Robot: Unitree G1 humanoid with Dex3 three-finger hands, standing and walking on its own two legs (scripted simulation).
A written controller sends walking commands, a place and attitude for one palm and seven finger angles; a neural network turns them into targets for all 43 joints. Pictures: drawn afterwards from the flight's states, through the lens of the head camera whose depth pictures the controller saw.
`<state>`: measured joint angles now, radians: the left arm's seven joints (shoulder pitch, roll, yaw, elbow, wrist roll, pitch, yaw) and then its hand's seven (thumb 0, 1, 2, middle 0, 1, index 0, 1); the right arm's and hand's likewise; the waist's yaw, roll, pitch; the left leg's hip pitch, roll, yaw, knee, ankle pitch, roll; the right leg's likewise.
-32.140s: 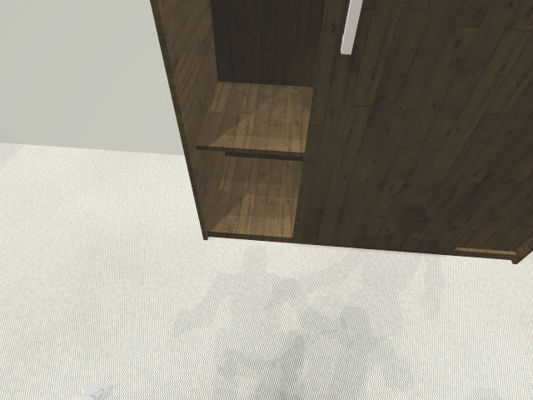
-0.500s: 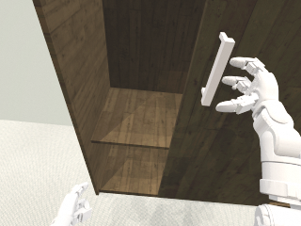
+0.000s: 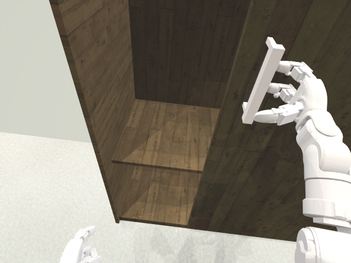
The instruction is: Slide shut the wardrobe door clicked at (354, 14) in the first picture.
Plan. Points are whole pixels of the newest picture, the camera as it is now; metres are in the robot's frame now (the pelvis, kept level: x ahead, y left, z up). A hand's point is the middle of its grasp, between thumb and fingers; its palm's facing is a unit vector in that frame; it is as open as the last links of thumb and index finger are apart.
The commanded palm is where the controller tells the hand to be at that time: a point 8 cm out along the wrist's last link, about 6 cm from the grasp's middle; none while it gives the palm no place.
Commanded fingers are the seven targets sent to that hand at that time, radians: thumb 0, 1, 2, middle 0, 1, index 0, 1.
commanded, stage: slide the fingers in behind the handle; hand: right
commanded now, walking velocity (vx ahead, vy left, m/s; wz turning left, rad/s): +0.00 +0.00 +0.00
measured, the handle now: (258, 83) +0.45 -0.14 +0.23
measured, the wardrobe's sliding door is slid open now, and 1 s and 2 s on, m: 0.38 0.38 0.38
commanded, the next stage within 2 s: loosen the grip on the handle in 0.84 s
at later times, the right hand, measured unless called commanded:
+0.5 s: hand (275, 102) +0.37 -0.16 +0.24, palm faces +0.05 +1.00 -0.02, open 14.0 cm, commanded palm +0.36 -0.21 +0.24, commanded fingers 0.00 0.50 -0.30 0.30 1.20 0.30 1.20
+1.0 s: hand (282, 89) +0.40 -0.17 +0.25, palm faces +0.15 +0.99 -0.06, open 14.0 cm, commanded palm +0.35 -0.18 +0.24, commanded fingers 0.00 0.52 -0.27 0.30 1.20 0.30 1.20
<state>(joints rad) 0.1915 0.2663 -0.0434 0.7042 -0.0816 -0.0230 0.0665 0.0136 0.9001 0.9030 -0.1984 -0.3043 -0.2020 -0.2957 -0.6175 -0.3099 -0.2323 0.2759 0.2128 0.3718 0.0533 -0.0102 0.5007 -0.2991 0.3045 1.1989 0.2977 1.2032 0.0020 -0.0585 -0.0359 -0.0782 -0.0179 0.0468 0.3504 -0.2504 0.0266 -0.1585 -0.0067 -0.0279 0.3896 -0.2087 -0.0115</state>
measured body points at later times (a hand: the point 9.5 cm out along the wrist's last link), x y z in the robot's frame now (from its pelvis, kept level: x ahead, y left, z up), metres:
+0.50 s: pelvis +0.00 +0.00 +0.00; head -0.03 +0.02 +0.45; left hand +0.19 +0.23 -0.09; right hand +0.36 -0.21 +0.24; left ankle -0.04 +0.10 -0.75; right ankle +0.00 -0.11 -0.75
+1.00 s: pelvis -0.02 +0.00 -0.01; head -0.03 +0.01 +0.44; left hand +0.18 +0.22 -0.10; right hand +0.39 -0.23 +0.26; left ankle -0.03 +0.10 -0.74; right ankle +0.00 -0.12 -0.74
